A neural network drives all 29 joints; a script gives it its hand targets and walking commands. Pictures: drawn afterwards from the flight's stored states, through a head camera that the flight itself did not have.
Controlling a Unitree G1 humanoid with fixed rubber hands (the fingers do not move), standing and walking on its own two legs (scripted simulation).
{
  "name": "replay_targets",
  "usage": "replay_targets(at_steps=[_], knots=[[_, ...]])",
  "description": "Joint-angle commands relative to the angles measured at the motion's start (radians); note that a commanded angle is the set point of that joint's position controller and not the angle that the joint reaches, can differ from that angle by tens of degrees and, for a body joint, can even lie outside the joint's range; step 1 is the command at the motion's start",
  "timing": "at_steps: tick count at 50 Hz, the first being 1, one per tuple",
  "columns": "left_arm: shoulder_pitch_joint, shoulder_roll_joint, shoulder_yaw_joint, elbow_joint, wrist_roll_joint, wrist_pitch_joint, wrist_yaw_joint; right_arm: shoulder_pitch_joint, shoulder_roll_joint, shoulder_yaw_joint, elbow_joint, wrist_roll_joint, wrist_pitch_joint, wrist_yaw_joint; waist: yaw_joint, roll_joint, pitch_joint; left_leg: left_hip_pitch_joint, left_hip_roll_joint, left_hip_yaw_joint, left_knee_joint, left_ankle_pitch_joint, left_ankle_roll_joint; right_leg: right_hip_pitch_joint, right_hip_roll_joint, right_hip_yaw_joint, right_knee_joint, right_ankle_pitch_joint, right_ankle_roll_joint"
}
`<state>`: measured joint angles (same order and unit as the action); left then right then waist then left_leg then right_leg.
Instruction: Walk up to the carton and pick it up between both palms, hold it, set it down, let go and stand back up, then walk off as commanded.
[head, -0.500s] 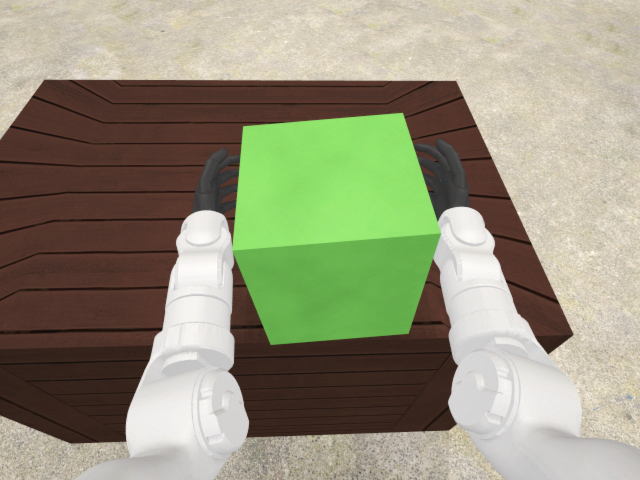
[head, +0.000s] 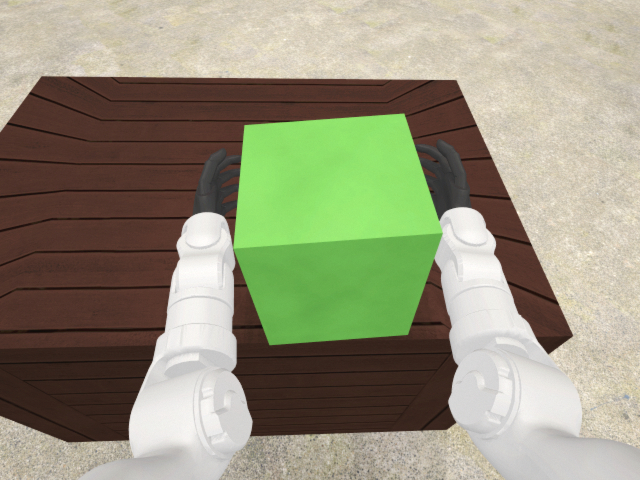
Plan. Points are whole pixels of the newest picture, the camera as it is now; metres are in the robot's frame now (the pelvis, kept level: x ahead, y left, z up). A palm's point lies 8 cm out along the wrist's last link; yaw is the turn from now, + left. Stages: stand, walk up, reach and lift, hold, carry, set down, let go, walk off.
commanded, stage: set down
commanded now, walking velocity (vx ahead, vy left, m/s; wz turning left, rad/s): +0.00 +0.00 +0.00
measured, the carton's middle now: (332, 237) +0.42 +0.02 +0.03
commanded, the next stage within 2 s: none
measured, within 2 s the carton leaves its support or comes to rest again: rests again in 0.88 s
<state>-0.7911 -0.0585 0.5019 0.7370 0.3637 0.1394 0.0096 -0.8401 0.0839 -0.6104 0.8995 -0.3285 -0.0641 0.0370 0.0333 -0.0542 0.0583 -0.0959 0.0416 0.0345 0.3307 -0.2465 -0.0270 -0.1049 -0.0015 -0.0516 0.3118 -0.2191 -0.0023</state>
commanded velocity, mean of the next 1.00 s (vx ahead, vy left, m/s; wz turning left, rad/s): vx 0.00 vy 0.00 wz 0.00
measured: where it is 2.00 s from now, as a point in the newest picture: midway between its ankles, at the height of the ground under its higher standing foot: outside the picture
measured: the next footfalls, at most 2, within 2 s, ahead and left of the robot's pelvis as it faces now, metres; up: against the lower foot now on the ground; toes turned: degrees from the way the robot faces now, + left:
none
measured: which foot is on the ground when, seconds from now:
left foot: down 0.00-1.00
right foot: down 0.00-1.00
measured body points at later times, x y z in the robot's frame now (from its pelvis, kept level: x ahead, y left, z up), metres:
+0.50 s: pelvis +0.00 +0.00 +0.00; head +0.04 +0.03 +0.45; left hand +0.42 +0.18 +0.09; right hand +0.44 -0.13 +0.10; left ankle -0.05 +0.13 -0.75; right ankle -0.04 -0.11 -0.75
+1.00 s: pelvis +0.00 +0.00 +0.00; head +0.07 +0.02 +0.44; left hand +0.42 +0.19 +0.05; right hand +0.44 -0.12 +0.07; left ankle -0.05 +0.13 -0.75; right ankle -0.04 -0.11 -0.75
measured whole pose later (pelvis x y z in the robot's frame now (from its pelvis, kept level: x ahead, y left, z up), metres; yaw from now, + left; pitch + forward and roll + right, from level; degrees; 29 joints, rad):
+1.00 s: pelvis +0.00 +0.00 +0.00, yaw +0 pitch +7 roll -1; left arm -0.79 -0.04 0.52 0.87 0.32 0.01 0.08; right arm -0.84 0.01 -0.41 0.98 -0.26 -0.08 -0.03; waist 0.03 -0.03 0.02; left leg -0.24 0.04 0.03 0.35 -0.23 -0.03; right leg -0.24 0.00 -0.05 0.31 -0.20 0.00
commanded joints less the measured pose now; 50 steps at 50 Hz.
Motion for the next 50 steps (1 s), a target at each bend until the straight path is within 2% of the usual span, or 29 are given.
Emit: replay_targets(at_steps=[1, 27, 31, 36, 39, 41, 43, 46, 50], knots=[[-0.426, -0.355, -0.062, 0.051, 0.078, -0.049, -0.112, -0.378, 0.450, 0.212, -0.010, -0.136, 0.008, 0.108, 0.038, 0.045, -0.349, -0.185, -0.065, 0.115, -0.040, 0.366, 0.020, 0.245, -0.006, -0.024, 0.063, 0.479, 0.070], [-0.371, -0.334, -0.019, 0.060, 0.104, -0.055, -0.123, -0.322, 0.441, 0.213, -0.026, -0.144, 0.035, 0.121, 0.044, 0.035, -0.310, -0.190, -0.066, 0.103, -0.031, 0.367, 0.033, 0.188, 0.002, -0.017, 0.052, 0.412, 0.063], [-0.367, -0.280, -0.005, 0.065, 0.105, -0.055, -0.115, -0.318, 0.374, 0.191, -0.025, -0.139, 0.041, 0.114, 0.043, 0.037, -0.301, -0.186, -0.068, 0.101, -0.029, 0.371, 0.034, 0.175, 0.003, -0.014, 0.048, 0.402, 0.063], [-0.368, -0.161, 0.008, 0.056, 0.088, -0.070, -0.072, -0.318, 0.244, 0.166, -0.027, -0.121, 0.043, 0.081, 0.044, 0.033, -0.298, -0.164, -0.069, 0.097, -0.024, 0.394, 0.035, 0.142, 0.008, -0.013, 0.037, 0.380, 0.061], [-0.356, -0.007, -0.015, 0.050, 0.037, -0.085, -0.020, -0.320, 0.078, 0.199, -0.027, -0.051, 0.034, 0.040, 0.051, 0.053, -0.329, -0.158, -0.065, 0.097, -0.008, 0.418, 0.029, 0.120, 0.013, -0.007, 0.041, 0.384, 0.055], [-0.363, 0.100, -0.061, 0.059, -0.023, -0.095, 0.024, -0.326, -0.044, 0.235, 0.011, 0.023, 0.023, 0.004, 0.044, 0.068, -0.345, -0.169, -0.058, 0.092, 0.008, 0.426, 0.021, 0.086, 0.022, -0.005, 0.041, 0.376, 0.047], [-0.405, 0.106, -0.121, 0.074, -0.077, -0.109, 0.055, -0.353, -0.047, 0.276, 0.075, 0.096, 0.015, -0.025, 0.029, 0.086, -0.375, -0.193, -0.052, 0.084, 0.030, 0.423, 0.013, 0.045, 0.031, 0.002, 0.044, 0.373, 0.038], [-0.454, 0.092, -0.177, 0.091, -0.132, -0.160, 0.084, -0.375, -0.025, 0.303, 0.135, 0.157, -0.020, -0.058, 0.011, 0.111, -0.482, -0.204, -0.044, 0.081, 0.065, 0.455, -0.003, 0.020, 0.036, 0.008, 0.057, 0.413, 0.025], [-0.486, 0.142, -0.188, 0.165, -0.164, -0.241, 0.111, -0.436, -0.087, 0.324, 0.132, 0.198, -0.085, -0.084, 0.034, 0.109, -0.671, -0.213, -0.043, 0.088, 0.116, 0.551, -0.019, 0.034, 0.048, 0.013, 0.094, 0.511, 0.015]])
